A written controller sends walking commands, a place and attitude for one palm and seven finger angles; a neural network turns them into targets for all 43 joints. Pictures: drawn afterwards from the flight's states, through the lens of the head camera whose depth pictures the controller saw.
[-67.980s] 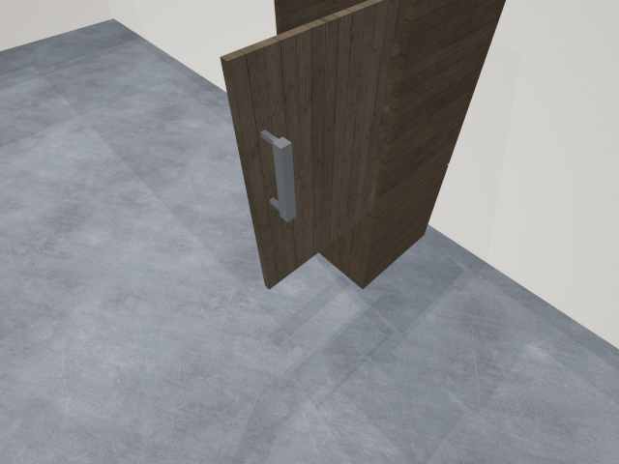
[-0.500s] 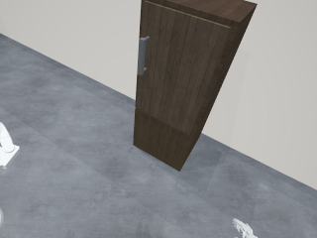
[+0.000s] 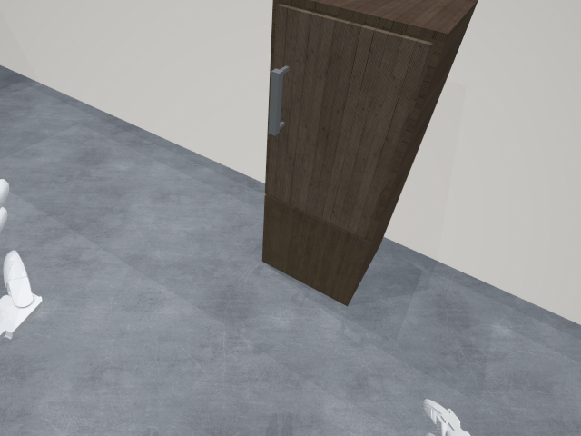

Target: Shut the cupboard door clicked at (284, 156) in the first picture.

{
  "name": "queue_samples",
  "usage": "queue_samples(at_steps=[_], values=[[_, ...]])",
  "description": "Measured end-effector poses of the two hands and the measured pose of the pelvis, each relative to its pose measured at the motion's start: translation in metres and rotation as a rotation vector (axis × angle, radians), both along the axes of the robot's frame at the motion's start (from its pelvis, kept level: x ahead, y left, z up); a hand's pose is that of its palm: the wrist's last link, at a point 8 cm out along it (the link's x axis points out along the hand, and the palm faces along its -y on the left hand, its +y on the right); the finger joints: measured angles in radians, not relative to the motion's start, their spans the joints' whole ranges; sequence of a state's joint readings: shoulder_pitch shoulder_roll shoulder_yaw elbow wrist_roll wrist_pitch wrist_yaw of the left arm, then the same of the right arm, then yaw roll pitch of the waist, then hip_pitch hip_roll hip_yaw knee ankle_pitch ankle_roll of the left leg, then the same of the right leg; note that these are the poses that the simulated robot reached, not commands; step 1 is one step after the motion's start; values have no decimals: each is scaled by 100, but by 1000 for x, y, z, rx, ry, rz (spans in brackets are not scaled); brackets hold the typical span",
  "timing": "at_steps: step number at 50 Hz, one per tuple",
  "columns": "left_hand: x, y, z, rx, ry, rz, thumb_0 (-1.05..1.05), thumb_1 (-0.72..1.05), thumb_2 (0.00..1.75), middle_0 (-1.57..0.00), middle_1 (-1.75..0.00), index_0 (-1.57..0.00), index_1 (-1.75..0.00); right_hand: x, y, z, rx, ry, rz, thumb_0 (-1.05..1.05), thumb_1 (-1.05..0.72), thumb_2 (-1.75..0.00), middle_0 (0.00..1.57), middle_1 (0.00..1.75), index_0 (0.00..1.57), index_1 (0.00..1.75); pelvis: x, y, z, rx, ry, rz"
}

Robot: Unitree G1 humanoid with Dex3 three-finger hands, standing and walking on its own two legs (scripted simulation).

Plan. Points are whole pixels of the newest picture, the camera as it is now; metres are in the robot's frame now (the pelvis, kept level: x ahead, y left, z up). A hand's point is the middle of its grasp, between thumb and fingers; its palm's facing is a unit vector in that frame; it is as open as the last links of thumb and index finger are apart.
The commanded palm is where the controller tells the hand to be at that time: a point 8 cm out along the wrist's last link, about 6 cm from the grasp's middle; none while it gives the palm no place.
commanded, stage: stop stepping back and stand still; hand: left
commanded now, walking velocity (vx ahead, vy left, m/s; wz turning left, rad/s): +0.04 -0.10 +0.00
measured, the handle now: (279, 101) +0.93 +0.05 +0.03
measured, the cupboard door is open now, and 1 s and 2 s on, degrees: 0 0 0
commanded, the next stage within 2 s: let the arm hang, fingers relaxed in 0.04 s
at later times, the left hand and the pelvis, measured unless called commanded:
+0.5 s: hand out of the picture +0.08 +0.17 -0.16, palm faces +0.09 -0.98 -0.16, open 6.8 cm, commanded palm none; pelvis +0.01 +0.00 +0.00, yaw +2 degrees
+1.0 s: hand out of the picture -0.02 +0.18 -0.17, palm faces +0.04 -0.98 -0.17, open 7.4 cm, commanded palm none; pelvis +0.01 +0.02 +0.01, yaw +0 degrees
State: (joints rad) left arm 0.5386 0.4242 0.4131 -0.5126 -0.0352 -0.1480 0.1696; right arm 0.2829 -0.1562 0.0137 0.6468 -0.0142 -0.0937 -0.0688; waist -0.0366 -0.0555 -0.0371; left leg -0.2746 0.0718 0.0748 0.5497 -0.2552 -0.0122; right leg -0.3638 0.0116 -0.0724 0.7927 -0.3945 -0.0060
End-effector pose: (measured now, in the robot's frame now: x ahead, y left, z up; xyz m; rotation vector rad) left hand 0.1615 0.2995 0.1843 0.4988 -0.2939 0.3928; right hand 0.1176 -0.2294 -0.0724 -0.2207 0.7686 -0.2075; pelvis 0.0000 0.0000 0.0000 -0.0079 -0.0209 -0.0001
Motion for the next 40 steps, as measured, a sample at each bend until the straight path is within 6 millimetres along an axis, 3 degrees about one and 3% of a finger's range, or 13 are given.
queue_samples(at_steps=[4, 7, 8, 10, 12, 14, 17, 20, 22, 32, 40], values=[[0, -7, 17, 97, -12, -2, 2, 89, 90, -22, -30, -21, -31, 11, 9, -6, 52, 1, 40, 1, -91, -89, 20, 30, 21, 30, 8, -7, -1, -2, 19, -9], [7, -9, 18, 111, -4, 29, 1, 89, 90, -22, -30, -21, -31, 21, 7, -18, 79, 17, 56, 1, -91, -89, 20, 30, 21, 30, 12, -11, -5, -10, 24, -9], [13, -8, 10, 109, 27, 32, 1, 89, 90, -21, -30, -21, -31, 24, 5, -23, 91, 25, 71, 1, -91, -89, 20, 30, 21, 30, 13, -11, -6, -10, 31, 2], [30, -5, -33, 31, 203, 37, 1, 89, 90, -21, -30, -21, -30, 30, 0, -37, 104, 66, 102, 1, -91, -89, 20, 30, 21, 30, 14, -8, -8, -4, 39, 19], [39, -7, -98, -99, 448, 47, 0, 90, 90, -20, -30, -20, -30, 33, -5, -50, 100, 113, 111, 1, -91, -89, 20, 30, 21, 30, 15, -4, -12, 2, 38, 32], [34, -19, -169, -223, 704, 48, 0, 90, 90, -20, -30, -20, -30, 31, -10, -58, 85, 153, 106, 1, -91, -89, 20, 30, 21, 30, 14, 0, -15, 6, 27, 40], [-2, -51, -260, -389, 1057, 29, 1, 91, 90, -20, -29, -20, -30, 17, -14, -57, 59, 221, 82, 1, -91, -89, 20, 30, 21, 30, 13, 1, -15, 25, 5, 39], [-58, -89, -313, -535, 1340, 10, 1, 91, 90, -20, -29, -20, -30, -6, -17, -51, 34, 303, 56, 1, -91, -89, 20, 30, 20, 30, 14, 1, -9, 25, -3, 30], [-74, -88, -319, -633, 1328, 96, -4, 98, 90, -21, -30, -21, -30, -25, -17, -49, 20, 381, 48, 1, -91, -89, 20, 30, 20, 30, 13, -2, -4, 14, 1, 38], [-149, -54, -317, -569, 1567, 223, -3, 96, 90, -21, -30, -21, -30, -94, 3, -58, 90, 588, -32, 1, -91, -89, 19, 30, 20, 30, 15, 2, 9, 1, -7, 18], [-181, -51, -311, -565, 1648, 272, 0, 92, 90, -20, -30, -20, -30, -127, 31, -68, 167, 659, -56, 0, -91, -89, 20, 30, 20, 30, 13, 10, 12, 6, -19, 1]])
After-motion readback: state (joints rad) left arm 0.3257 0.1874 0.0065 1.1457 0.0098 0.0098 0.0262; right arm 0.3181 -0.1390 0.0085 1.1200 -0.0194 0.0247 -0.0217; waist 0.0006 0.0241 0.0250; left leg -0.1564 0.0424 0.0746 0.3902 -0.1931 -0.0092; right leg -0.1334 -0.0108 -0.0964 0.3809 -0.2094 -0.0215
